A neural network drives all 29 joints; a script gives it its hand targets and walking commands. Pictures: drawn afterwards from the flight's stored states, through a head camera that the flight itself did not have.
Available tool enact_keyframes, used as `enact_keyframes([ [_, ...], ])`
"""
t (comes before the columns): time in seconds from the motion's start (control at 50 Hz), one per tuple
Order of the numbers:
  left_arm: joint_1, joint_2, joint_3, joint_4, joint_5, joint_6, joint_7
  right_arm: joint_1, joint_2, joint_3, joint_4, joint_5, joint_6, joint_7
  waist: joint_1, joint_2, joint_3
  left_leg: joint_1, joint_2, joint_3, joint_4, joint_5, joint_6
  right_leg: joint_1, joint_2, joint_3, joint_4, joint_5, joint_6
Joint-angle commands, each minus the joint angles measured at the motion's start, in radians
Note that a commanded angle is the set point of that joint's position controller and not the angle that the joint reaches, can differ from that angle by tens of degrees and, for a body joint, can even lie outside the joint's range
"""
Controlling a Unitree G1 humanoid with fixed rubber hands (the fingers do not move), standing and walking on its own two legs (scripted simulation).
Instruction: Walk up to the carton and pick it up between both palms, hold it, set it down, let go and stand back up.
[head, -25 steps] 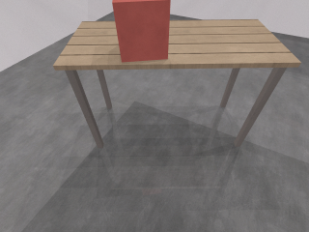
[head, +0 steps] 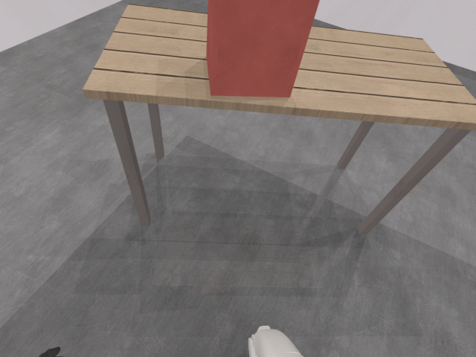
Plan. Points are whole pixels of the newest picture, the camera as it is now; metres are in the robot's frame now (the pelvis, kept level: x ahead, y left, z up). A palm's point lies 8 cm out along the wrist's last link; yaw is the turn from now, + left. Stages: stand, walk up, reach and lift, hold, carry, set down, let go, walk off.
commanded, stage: walk up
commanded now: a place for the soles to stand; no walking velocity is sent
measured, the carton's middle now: (252, 32) +0.86 -0.01 +0.12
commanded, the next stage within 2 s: none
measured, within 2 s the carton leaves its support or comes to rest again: neither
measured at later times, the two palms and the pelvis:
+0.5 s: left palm (86, 351) +0.15 +0.25 -0.11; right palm out of the picture +0.08 -0.35 -0.11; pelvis +0.01 -0.05 -0.01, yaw -2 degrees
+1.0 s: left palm out of the picture +0.12 +0.24 -0.10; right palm out of the picture +0.11 -0.35 -0.11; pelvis +0.03 -0.06 +0.01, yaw +0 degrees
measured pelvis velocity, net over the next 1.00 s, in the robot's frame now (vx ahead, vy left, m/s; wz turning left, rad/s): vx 0.03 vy -0.06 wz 0.01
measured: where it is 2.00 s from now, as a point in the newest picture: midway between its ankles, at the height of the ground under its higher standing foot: outside the picture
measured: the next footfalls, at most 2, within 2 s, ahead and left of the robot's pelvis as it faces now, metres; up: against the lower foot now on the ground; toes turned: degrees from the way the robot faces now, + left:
right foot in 0.18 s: +0.12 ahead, -0.15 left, +0.00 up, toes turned -1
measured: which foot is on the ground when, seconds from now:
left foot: down 0.00-1.00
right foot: up 0.00-0.16, down 0.18-1.00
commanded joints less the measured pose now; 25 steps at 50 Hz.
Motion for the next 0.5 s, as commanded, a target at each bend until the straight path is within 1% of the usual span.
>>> enact_keyframes([
  [0.0,-0.015,0.092,0.019,-0.071,-0.007,0.007,0.002,0.017,-0.259,-0.061,-0.076,-0.007,-0.016,-0.038,-0.006,0.244,-0.049,0.004,0.263,-0.14,-0.073,0.822,0.029,0.043,-0.008,-0.023,-0.133,0.049,-0.018],
  [0.02,-0.02,0.09,0.019,-0.077,-0.007,0.008,0.0,-0.003,-0.262,-0.057,-0.077,-0.007,-0.012,-0.039,-0.003,0.256,-0.05,-0.004,0.252,-0.115,-0.054,0.805,0.024,0.08,-0.01,-0.05,-0.188,0.057,-0.021],
  [0.04,-0.021,0.091,0.017,-0.077,-0.011,0.007,0.0,-0.027,-0.262,-0.057,-0.081,-0.004,-0.006,-0.037,0.006,0.277,-0.063,-0.034,0.23,-0.079,-0.044,0.759,0.023,0.137,-0.009,-0.083,-0.234,0.07,-0.019],
  [0.06,-0.022,0.082,0.019,-0.076,-0.006,0.004,-0.003,-0.033,-0.266,-0.059,-0.084,-0.005,0.0,-0.034,-0.004,0.293,-0.079,-0.028,0.226,-0.084,-0.023,0.712,0.029,0.174,-0.009,-0.119,-0.29,0.07,-0.019],
  [0.08,-0.018,0.085,0.015,-0.07,-0.007,-0.001,-0.001,-0.038,-0.27,-0.059,-0.08,-0.003,0.007,-0.032,0.0,0.294,-0.092,-0.021,0.219,-0.077,0.01,0.666,0.039,0.198,-0.009,-0.134,-0.34,0.073,-0.022],
  [0.1,-0.015,0.085,0.017,-0.057,-0.001,-0.004,0.0,-0.045,-0.271,-0.06,-0.082,0.003,0.013,-0.029,-0.001,0.272,-0.117,-0.016,0.221,-0.083,0.046,0.634,0.047,0.247,-0.005,-0.151,-0.394,0.08,-0.027],
  [0.12,0.011,0.079,0.021,-0.043,0.004,-0.011,0.001,-0.057,-0.268,-0.057,-0.084,0.005,0.016,-0.026,0.024,0.252,-0.142,-0.03,0.203,-0.073,0.103,0.569,0.051,0.319,-0.005,-0.142,-0.492,0.148,-0.036],
  [0.14,0.037,0.124,0.037,-0.03,0.014,-0.018,0.004,-0.052,-0.24,-0.043,-0.083,0.009,0.019,-0.023,0.043,0.172,-0.183,-0.058,0.181,-0.069,0.192,0.468,0.031,0.423,-0.021,-0.096,-0.548,0.228,-0.061],
  [0.16,0.054,0.174,0.047,-0.035,0.02,-0.023,0.008,-0.024,-0.219,-0.034,-0.09,0.016,0.017,-0.024,0.053,0.051,-0.24,-0.139,0.139,-0.055,0.296,0.31,-0.006,0.504,-0.116,0.044,-0.54,0.442,-0.106],
  [0.18,0.047,0.182,0.054,-0.047,0.021,-0.028,0.009,0.005,-0.159,-0.018,-0.085,0.024,0.023,-0.021,0.051,-0.081,-0.293,-0.22,0.036,-0.035,0.449,-0.176,-0.04,0.555,-0.301,0.287,-0.571,0.573,-0.203],
  [0.2,-0.012,0.142,0.031,-0.078,0.014,-0.028,0.013,0.023,-0.171,-0.018,-0.065,0.028,0.041,-0.033,0.033,-0.066,-0.309,-0.205,0.038,-0.076,0.481,-0.403,-0.049,0.515,-0.335,0.293,-0.544,0.56,-0.285],
  [0.22,-0.054,0.157,0.036,-0.082,0.012,-0.019,0.019,0.011,-0.191,-0.024,-0.034,0.022,0.043,-0.041,0.043,-0.141,-0.299,-0.159,0.076,-0.089,0.443,-0.437,-0.042,0.421,-0.367,0.332,-0.543,0.489,-0.326],
  [0.24,-0.076,0.148,0.032,-0.072,0.016,-0.007,0.017,-0.006,-0.206,-0.023,-0.023,0.025,0.04,-0.035,0.029,-0.13,-0.256,-0.11,0.103,-0.096,0.272,-0.403,-0.035,0.35,-0.302,0.223,-0.546,0.387,-0.271],
  [0.26,-0.102,0.121,0.024,-0.071,0.016,-0.004,0.012,-0.017,-0.215,-0.029,-0.012,0.021,0.029,-0.03,0.014,-0.093,-0.228,-0.083,0.079,-0.078,0.182,-0.319,-0.026,0.318,-0.251,0.138,-0.533,0.425,-0.228],
  [0.28,-0.108,0.108,0.019,-0.083,0.01,-0.002,0.013,-0.015,-0.215,-0.028,-0.008,0.019,0.026,-0.027,0.003,-0.103,-0.234,-0.063,0.057,-0.055,0.138,-0.239,-0.02,0.321,-0.227,0.09,-0.499,0.454,-0.204],
  [0.3,-0.11,0.111,0.023,-0.087,0.005,-0.002,0.015,-0.01,-0.205,-0.028,0.0,0.012,0.028,-0.03,-0.002,-0.093,-0.218,-0.078,0.059,-0.048,0.13,-0.154,-0.023,0.338,-0.205,0.058,-0.501,0.422,-0.169],
  [0.32,-0.095,0.112,0.024,-0.083,0.005,0.003,0.015,-0.027,-0.203,-0.026,0.0,0.005,0.033,-0.034,0.015,-0.079,-0.198,-0.077,0.045,-0.024,0.115,-0.097,-0.034,0.339,-0.181,0.052,-0.494,0.385,-0.154],
  [0.34,-0.103,0.13,0.022,-0.079,0.001,0.004,0.015,-0.022,-0.184,-0.022,0.013,-0.006,0.034,-0.036,0.012,-0.058,-0.208,-0.021,0.031,-0.012,0.045,-0.031,-0.033,0.311,-0.182,0.067,-0.477,0.396,-0.149],
  [0.36,-0.109,0.122,0.02,-0.07,-0.004,0.009,0.012,-0.028,-0.196,-0.021,0.027,-0.017,0.03,-0.037,0.006,-0.017,-0.201,0.037,0.05,-0.04,-0.04,0.057,-0.027,0.259,-0.182,0.069,-0.467,0.363,-0.124],
  [0.38,-0.128,0.1,0.014,-0.077,-0.011,0.011,0.008,-0.074,-0.216,-0.023,0.02,-0.028,0.023,-0.041,0.012,0.06,-0.176,0.087,0.127,-0.165,-0.095,0.098,-0.001,0.157,-0.167,0.055,-0.432,0.319,-0.08],
  [0.4,-0.16,0.083,0.017,-0.074,-0.013,0.016,0.004,-0.123,-0.275,-0.032,0.006,-0.023,0.015,-0.038,0.024,0.152,-0.149,-0.036,0.239,-0.34,-0.122,0.083,0.062,0.174,-0.077,-0.002,-0.395,0.165,-0.025],
  [0.42,-0.172,0.1,0.027,-0.047,-0.006,0.022,0.005,-0.174,-0.295,-0.034,0.006,-0.021,0.015,-0.034,0.047,0.169,-0.08,-0.209,0.284,-0.349,-0.136,-0.064,0.114,0.249,-0.038,-0.054,-0.382,-0.074,-0.024],
  [0.44,-0.14,0.096,0.035,-0.027,-0.002,0.019,0.002,-0.219,-0.291,-0.027,0.005,-0.02,0.015,-0.029,0.069,0.194,-0.031,-0.33,0.296,-0.341,-0.152,-0.169,0.129,0.333,-0.039,-0.044,-0.379,-0.154,-0.04],
  [0.46,-0.112,0.102,0.038,-0.011,0.004,0.012,-0.003,-0.255,-0.258,-0.018,0.008,-0.015,0.019,-0.025,0.085,0.191,-0.01,-0.385,0.269,-0.285,-0.152,-0.284,0.103,0.396,-0.059,-0.016,-0.421,-0.18,-0.041],
  [0.48,-0.117,0.112,0.031,-0.013,0.011,0.005,-0.009,-0.246,-0.219,-0.012,0.012,-0.011,0.02,-0.022,0.079,0.124,0.0,-0.322,0.187,-0.192,-0.106,-0.301,0.042,0.339,-0.114,0.069,-0.598,-0.216,-0.055],
])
